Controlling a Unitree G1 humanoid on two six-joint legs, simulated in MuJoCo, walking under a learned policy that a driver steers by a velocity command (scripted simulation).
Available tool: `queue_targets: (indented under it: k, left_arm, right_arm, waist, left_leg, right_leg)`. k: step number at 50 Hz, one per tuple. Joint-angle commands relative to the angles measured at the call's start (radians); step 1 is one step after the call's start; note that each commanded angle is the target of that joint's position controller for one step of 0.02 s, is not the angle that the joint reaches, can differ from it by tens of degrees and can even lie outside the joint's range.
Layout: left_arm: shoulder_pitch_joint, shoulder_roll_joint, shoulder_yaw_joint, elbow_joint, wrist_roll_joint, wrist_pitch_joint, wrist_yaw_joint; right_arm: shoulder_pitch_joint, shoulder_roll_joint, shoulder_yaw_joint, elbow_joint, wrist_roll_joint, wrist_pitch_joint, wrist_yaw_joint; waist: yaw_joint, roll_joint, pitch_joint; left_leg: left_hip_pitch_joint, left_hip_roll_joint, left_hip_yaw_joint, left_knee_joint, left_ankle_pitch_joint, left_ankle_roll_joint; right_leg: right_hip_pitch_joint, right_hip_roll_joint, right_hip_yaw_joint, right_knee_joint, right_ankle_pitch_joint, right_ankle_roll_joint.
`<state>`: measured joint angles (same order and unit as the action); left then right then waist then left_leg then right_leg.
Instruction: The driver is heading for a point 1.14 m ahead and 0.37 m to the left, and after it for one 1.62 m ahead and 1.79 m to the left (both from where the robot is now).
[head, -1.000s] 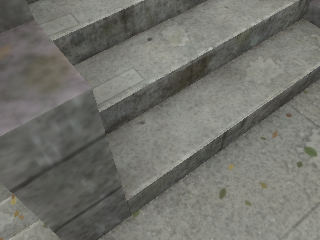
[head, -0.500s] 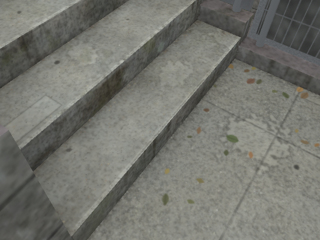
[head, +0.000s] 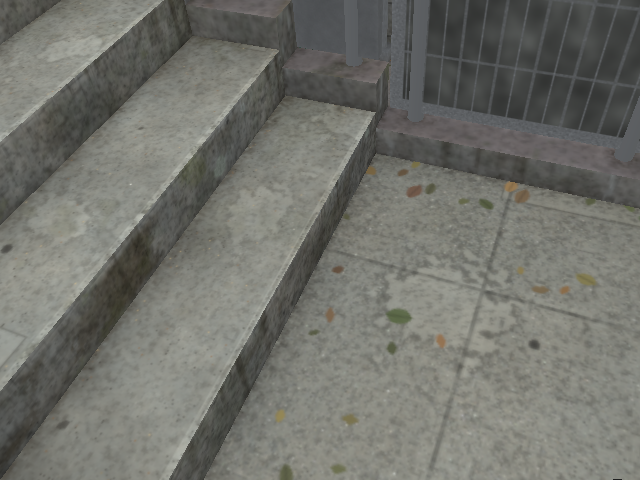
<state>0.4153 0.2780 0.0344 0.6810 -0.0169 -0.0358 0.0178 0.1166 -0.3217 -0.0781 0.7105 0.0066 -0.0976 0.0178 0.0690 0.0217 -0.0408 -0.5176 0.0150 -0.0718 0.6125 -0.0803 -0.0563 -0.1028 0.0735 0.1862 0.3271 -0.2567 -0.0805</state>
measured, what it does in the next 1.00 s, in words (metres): walks ahead, turning left: left foot, then right foot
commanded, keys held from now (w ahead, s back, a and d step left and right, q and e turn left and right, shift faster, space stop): w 0.22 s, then w+q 0.58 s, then q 0.20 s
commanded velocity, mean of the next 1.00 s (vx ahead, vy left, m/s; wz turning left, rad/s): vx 0.47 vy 0.00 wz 0.24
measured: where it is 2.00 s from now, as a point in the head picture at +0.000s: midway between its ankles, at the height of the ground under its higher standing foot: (307, 397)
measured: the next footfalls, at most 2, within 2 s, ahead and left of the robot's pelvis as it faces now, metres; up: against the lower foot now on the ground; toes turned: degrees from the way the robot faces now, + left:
left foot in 0.16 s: +0.20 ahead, +0.15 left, +0.00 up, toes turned -4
right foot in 0.62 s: +0.50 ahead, -0.11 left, +0.00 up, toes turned +10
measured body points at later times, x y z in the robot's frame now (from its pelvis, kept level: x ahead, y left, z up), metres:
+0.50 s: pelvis +0.25 +0.03 +0.00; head +0.29 +0.05 +0.44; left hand +0.47 +0.28 -0.09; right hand +0.24 -0.25 -0.12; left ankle +0.16 +0.15 -0.75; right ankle +0.42 -0.13 -0.71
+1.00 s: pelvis +0.50 +0.02 -0.01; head +0.53 +0.05 +0.43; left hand +0.46 +0.32 -0.14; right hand +0.77 -0.15 -0.09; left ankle +0.59 +0.17 -0.72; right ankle +0.46 -0.11 -0.75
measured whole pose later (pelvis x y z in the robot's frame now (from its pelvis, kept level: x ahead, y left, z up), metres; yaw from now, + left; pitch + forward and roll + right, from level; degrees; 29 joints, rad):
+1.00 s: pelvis +0.50 +0.02 -0.01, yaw +20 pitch +0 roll -3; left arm 0.26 0.30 0.08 0.80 -0.02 -0.07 0.01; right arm 0.12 -0.31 -0.05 0.64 0.00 0.00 0.03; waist 0.08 0.03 0.08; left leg -0.57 0.07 0.01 0.71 -0.11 0.00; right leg -0.03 0.00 -0.19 0.33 -0.29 0.01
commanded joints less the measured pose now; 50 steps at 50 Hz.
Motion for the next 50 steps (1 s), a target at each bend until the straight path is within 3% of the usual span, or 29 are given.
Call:
queue_targets:
  k: [1, 5, 7, 8, 9, 10, 11, 12, 14, 15, 18, 19, 22, 27, 28, 30, 31, 32, 33, 34, 35, 36, 37, 38, 40, 42, 46, 48, 50]
  left_arm:
    - [0.032, 0.194, 0.058, -0.029, -0.004, -0.01, -0.003]
    - [0.031, 0.182, 0.057, 0.005, -0.007, -0.007, -0.008]
    - [0.008, 0.174, 0.054, 0.0, -0.004, -0.003, -0.009]
    - [-0.015, 0.136, 0.041, -0.006, 0.007, -0.008, -0.009]
    - [0.023, 0.086, 0.026, -0.028, 0.003, -0.023, -0.005]
    - [0.058, 0.084, 0.02, -0.033, -0.012, -0.04, 0.001]
    - [0.001, 0.152, 0.036, -0.025, -0.029, -0.049, -0.001]
    - [-0.058, 0.168, 0.041, -0.029, -0.025, -0.05, -0.005]
    - [-0.13, 0.152, 0.042, -0.037, 0.014, -0.058, -0.013]
    - [-0.123, 0.14, 0.043, -0.036, 0.023, -0.056, -0.024]
    - [-0.169, 0.075, 0.027, -0.059, 0.033, -0.066, -0.032]
    - [-0.204, 0.065, 0.022, -0.073, 0.03, -0.073, -0.033]
    - [-0.348, 0.042, 0.011, -0.101, 0.021, -0.084, -0.04]
    - [-0.411, 0.105, 0.037, -0.128, -0.003, -0.084, -0.045]
    - [-0.381, 0.119, 0.041, -0.12, 0.004, -0.085, -0.043]
    - [-0.24, 0.166, 0.071, -0.091, 0.008, -0.086, -0.03]
    - [-0.082, 0.214, 0.086, -0.076, 0.022, -0.084, -0.021]
    - [-0.024, 0.29, 0.098, -0.057, 0.042, -0.071, -0.023]
    - [-0.011, 0.209, 0.084, -0.049, 0.036, -0.065, -0.032]
    - [-0.067, 0.145, 0.068, -0.054, 0.026, -0.065, -0.028]
    - [-0.124, 0.119, 0.058, -0.05, 0.025, -0.063, -0.028]
    - [-0.166, 0.094, 0.051, -0.041, 0.029, -0.061, -0.029]
    - [-0.195, 0.085, 0.049, -0.034, 0.037, -0.063, -0.027]
    - [-0.206, 0.08, 0.049, -0.026, 0.043, -0.068, -0.026]
    - [-0.219, 0.094, 0.057, -0.007, 0.032, -0.08, -0.025]
    - [-0.253, 0.128, 0.068, 0.006, 0.023, -0.082, -0.021]
    - [-0.283, 0.159, 0.075, 0.021, 0.014, -0.057, -0.006]
    - [-0.275, 0.175, 0.078, 0.029, -0.008, -0.047, -0.005]
    - [-0.287, 0.196, 0.084, 0.028, -0.034, -0.041, -0.008]
  right_arm:
    - [-0.198, -0.06, 0.001, -0.115, 0.005, -0.031, 0.015]
    - [-0.162, -0.086, -0.001, -0.107, 0.011, -0.042, 0.015]
    - [-0.03, -0.122, -0.019, -0.072, 0.005, -0.044, 0.004]
    - [0.106, -0.158, -0.035, -0.047, -0.008, -0.045, -0.004]
    - [0.27, -0.243, -0.059, -0.023, -0.024, -0.037, -0.011]
    - [0.332, -0.227, -0.058, 0.016, -0.009, -0.03, 0.003]
    - [0.289, -0.152, -0.036, 0.015, 0.01, -0.027, 0.003]
    - [0.227, -0.122, -0.023, 0.007, 0.011, -0.02, -0.002]
    - [0.17, -0.09, -0.008, -0.005, -0.008, -0.008, -0.002]
    - [0.148, -0.069, -0.003, -0.013, -0.014, 0.001, 0.001]
    - [0.166, -0.108, -0.013, 0.02, 0.007, 0.008, -0.009]
    - [0.164, -0.129, -0.019, 0.028, 0.007, 0.017, -0.017]
    - [0.232, -0.129, -0.021, 0.055, 0.022, 0.023, -0.041]
    - [0.26, -0.149, -0.035, 0.057, 0.032, 0.021, -0.053]
    - [0.259, -0.165, -0.04, 0.056, 0.027, 0.026, -0.049]
    - [0.267, -0.12, -0.028, 0.049, 0.017, 0.035, -0.04]
    - [0.267, -0.062, -0.005, 0.022, -0.003, 0.036, -0.035]
    - [0.451, 0.057, 0.032, 0.006, 0.012, 0.028, -0.037]
    - [0.455, -0.031, 0.018, 0.026, 0.037, 0.025, -0.042]
    - [0.336, -0.11, -0.004, 0.012, 0.042, 0.029, -0.043]
    - [0.256, -0.116, -0.006, -0.003, 0.029, 0.033, -0.046]
    - [0.219, -0.105, -0.007, -0.014, 0.015, 0.037, -0.044]
    - [0.219, -0.084, -0.007, -0.019, 0.015, 0.047, -0.039]
    - [0.223, -0.064, -0.003, -0.025, 0.021, 0.056, -0.034]
    - [0.201, -0.029, 0.005, -0.044, 0.016, 0.071, -0.03]
    - [0.145, -0.016, 0.011, -0.076, 0.009, 0.08, -0.026]
    - [0.122, -0.009, 0.019, -0.084, -0.002, 0.075, 0.004]
    - [0.095, -0.038, 0.008, -0.107, 0.001, 0.089, 0.015]
    - [0.13, -0.079, -0.013, -0.115, -0.009, 0.104, 0.017]
  waist:
    - [0.051, -0.135, 0.112]
    - [0.02, -0.164, 0.114]
    - [-0.054, -0.147, 0.039]
    - [-0.123, -0.112, -0.069]
    - [-0.158, 0.06, -0.213]
    - [-0.147, 0.232, -0.225]
    - [-0.145, 0.16, -0.086]
    - [-0.128, 0.121, 0.015]
    - [-0.098, 0.055, 0.074]
    - [-0.084, 0.05, 0.069]
    - [-0.071, 0.071, 0.071]
    - [-0.073, 0.085, 0.071]
    - [-0.113, 0.055, 0.086]
    - [-0.088, 0.1, 0.09]
    - [-0.076, 0.093, 0.082]
    - [0.001, 0.082, -0.007]
    - [0.07, 0.016, -0.157]
    - [-0.003, -0.337, -0.333]
    - [0.01, -0.342, -0.323]
    - [0.023, -0.22, -0.163]
    - [0.013, -0.129, -0.075]
    - [-0.01, -0.111, -0.018]
    - [-0.038, -0.137, 0.013]
    - [-0.049, -0.136, 0.021]
    - [-0.065, -0.115, 0.053]
    - [-0.077, -0.095, 0.094]
    - [-0.071, -0.107, 0.043]
    - [-0.069, -0.108, 0.027]
    - [-0.101, -0.109, -0.008]
  left_leg:
    - [-0.105, 0.004, 0.009, -0.065, -0.003, 0.015]
    - [0.069, -0.017, 0.043, -0.131, -0.045, 0.062]
    - [0.279, -0.04, 0.071, -0.194, -0.017, 0.104]
    - [0.493, 0.04, -0.011, -0.176, -0.033, 0.158]
    - [0.803, 0.24, -0.332, -0.196, -0.173, 0.277]
    - [0.868, 0.377, -0.654, -0.32, -0.386, 0.35]
    - [0.769, 0.368, -0.618, -0.357, -0.471, 0.328]
    - [0.668, 0.322, -0.492, -0.367, -0.359, 0.302]
    - [0.542, 0.237, -0.354, -0.4, -0.146, 0.288]
    - [0.504, 0.214, -0.319, -0.418, -0.067, 0.301]
    - [0.437, 0.193, -0.237, -0.438, 0.172, 0.315]
    - [0.418, 0.173, -0.202, -0.435, 0.223, 0.305]
    - [0.339, 0.114, -0.14, -0.427, 0.182, 0.251]
    - [0.368, 0.175, -0.227, -0.381, 0.071, 0.2]
    - [0.384, 0.185, -0.235, -0.341, 0.092, 0.194]
    - [0.356, 0.111, -0.207, -0.128, 0.222, 0.152]
    - [0.225, 0.049, -0.17, 0.136, 0.077, 0.12]
    - [-0.092, -0.079, -0.065, 0.482, -0.479, 0.068]
    - [-0.196, -0.023, -0.101, 0.65, -0.521, 0.063]
    - [-0.244, 0.018, -0.082, 0.693, -0.431, 0.065]
    - [-0.227, 0.055, -0.051, 0.671, -0.356, 0.06]
    - [-0.197, 0.078, -0.044, 0.624, -0.313, 0.057]
    - [-0.149, 0.105, -0.047, 0.587, -0.284, 0.056]
    - [-0.118, 0.113, -0.033, 0.577, -0.269, 0.057]
    - [-0.121, 0.122, -0.021, 0.517, -0.245, 0.052]
    - [-0.127, 0.121, -0.007, 0.406, -0.205, 0.031]
    - [0.059, 0.068, 0.078, 0.176, 0.024, 0.026]
    - [0.101, 0.053, 0.086, 0.115, 0.026, 0.044]
    - [0.191, 0.001, 0.123, 0.055, -0.027, 0.079]
  right_leg:
    - [0.019, -0.258, 0.247, -0.115, -0.059, -0.158]
    - [-0.003, -0.268, 0.247, -0.085, 0.111, -0.134]
    - [-0.017, -0.222, 0.198, 0.044, 0.36, -0.093]
    - [-0.095, -0.166, 0.132, 0.24, 0.409, -0.052]
    - [-0.358, -0.045, 0.006, 0.566, 0.209, 0.02]
    - [-0.567, 0.017, -0.005, 0.777, -0.297, 0.049]
    - [-0.663, -0.043, 0.02, 0.853, -0.26, 0.042]
    - [-0.674, -0.094, -0.02, 0.862, -0.173, 0.043]
    - [-0.647, -0.145, -0.074, 0.786, -0.062, 0.056]
    - [-0.615, -0.157, -0.082, 0.757, -0.027, 0.068]
    - [-0.576, -0.155, -0.124, 0.594, -0.002, 0.118]
    - [-0.557, -0.146, -0.139, 0.529, 0.046, 0.128]
    - [-0.442, -0.093, -0.157, 0.298, 0.25, 0.149]
    - [-0.303, -0.092, -0.081, 0.175, 0.307, 0.127]
    - [-0.277, -0.09, -0.095, 0.173, 0.265, 0.107]
    - [-0.045, -0.088, -0.129, 0.13, 0.208, 0.05]
    - [0.218, -0.221, -0.016, 0.165, 0.17, -0.011]
    - [0.546, -0.478, 0.398, 0.113, 0.042, -0.162]
    - [0.491, -0.493, 0.575, 0.008, -0.133, -0.176]
    - [0.358, -0.449, 0.413, -0.011, -0.121, -0.134]
    - [0.231, -0.408, 0.271, -0.02, -0.003, -0.114]
    - [0.125, -0.371, 0.174, -0.045, 0.095, -0.11]
    - [0.045, -0.348, 0.104, -0.078, 0.146, -0.108]
    - [0.007, -0.339, 0.067, -0.106, 0.16, -0.116]
    - [-0.036, -0.349, -0.002, -0.155, 0.201, -0.134]
    - [-0.055, -0.359, -0.089, -0.167, 0.42, -0.144]
    - [-0.067, -0.299, -0.283, -0.106, 0.657, -0.094]
    - [-0.025, -0.31, -0.306, -0.048, 0.677, -0.071]
    - [0.005, -0.31, -0.324, 0.094, 0.779, -0.043]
